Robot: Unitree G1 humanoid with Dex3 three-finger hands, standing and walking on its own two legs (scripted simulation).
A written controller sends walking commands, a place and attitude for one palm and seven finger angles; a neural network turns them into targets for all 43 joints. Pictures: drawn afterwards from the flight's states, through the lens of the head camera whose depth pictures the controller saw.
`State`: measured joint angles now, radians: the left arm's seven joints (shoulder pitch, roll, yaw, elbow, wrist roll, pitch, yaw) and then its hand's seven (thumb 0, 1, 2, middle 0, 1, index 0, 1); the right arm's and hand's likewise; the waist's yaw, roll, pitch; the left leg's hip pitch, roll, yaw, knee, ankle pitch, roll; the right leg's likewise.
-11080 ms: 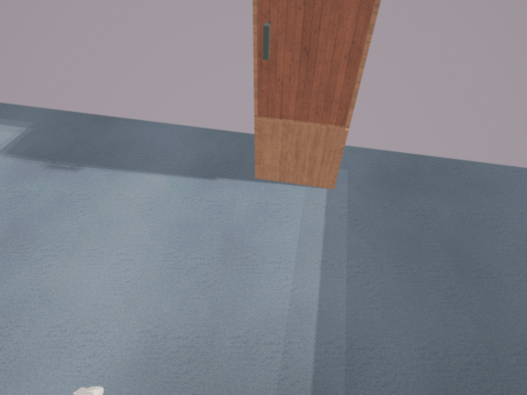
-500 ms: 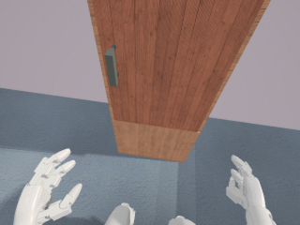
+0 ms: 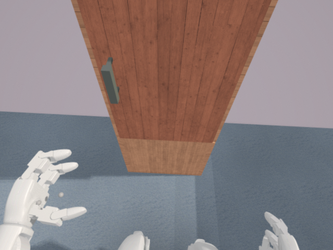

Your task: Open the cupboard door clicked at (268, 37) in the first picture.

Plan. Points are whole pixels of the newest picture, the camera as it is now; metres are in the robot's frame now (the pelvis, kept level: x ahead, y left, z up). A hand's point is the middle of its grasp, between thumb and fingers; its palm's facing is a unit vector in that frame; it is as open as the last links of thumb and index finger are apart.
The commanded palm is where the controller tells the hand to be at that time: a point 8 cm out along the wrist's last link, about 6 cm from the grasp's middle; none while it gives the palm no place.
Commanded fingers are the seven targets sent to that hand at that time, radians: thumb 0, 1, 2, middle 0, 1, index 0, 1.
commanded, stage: raise the hand with hooked fingers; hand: left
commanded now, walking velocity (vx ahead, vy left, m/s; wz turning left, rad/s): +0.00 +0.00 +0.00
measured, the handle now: (112, 81) +0.53 +0.18 +0.08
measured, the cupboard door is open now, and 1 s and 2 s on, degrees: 0 0 0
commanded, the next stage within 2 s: move the hooked fingers beside the handle in 1.06 s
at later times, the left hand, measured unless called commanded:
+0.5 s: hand (35, 163) +0.27 +0.28 +0.09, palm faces +0.02 -1.00 -0.06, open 14.0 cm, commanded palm +0.25 +0.33 +0.09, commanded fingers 0.00 -0.50 0.30 -0.30 -1.20 -0.30 -1.20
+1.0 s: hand (42, 154) +0.29 +0.28 +0.09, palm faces +0.02 -1.00 -0.04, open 14.0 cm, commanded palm +0.27 +0.33 +0.09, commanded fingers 0.00 -0.50 0.30 -0.30 -1.20 -0.30 -1.20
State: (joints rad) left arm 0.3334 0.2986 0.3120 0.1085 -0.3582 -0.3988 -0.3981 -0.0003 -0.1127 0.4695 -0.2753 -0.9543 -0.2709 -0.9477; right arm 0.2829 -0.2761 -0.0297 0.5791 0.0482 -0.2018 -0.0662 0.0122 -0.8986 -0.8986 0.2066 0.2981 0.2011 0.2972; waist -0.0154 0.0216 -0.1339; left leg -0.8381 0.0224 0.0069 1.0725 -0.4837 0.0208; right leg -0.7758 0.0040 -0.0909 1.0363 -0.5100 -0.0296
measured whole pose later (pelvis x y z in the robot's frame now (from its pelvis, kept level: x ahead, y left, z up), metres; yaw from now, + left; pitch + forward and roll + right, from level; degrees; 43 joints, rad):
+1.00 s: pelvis +0.01 +0.01 +0.02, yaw +0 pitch +12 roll -2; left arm -0.01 0.42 0.43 0.40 -0.36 -0.29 -0.50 -0.01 -0.50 0.30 -0.30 -1.20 -0.30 -1.20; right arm 0.29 -0.28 0.03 0.54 0.05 -0.17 -0.07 0.01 -0.90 -0.90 0.21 0.30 0.20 0.30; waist -0.01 0.01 -0.10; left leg -0.71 0.02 0.02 0.94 -0.43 0.03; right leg -0.65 0.01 -0.08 0.89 -0.45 -0.02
